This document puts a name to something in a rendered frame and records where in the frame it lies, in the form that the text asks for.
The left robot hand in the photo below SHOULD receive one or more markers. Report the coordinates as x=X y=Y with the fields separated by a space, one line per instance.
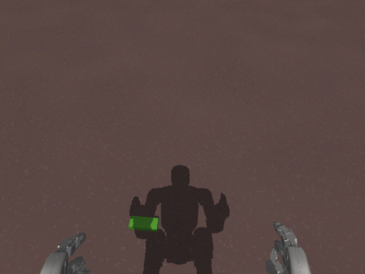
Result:
x=57 y=262

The right robot hand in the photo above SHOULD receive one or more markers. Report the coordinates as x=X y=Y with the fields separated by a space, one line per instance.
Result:
x=293 y=256

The small box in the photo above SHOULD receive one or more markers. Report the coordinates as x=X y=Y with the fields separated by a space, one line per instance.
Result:
x=144 y=223

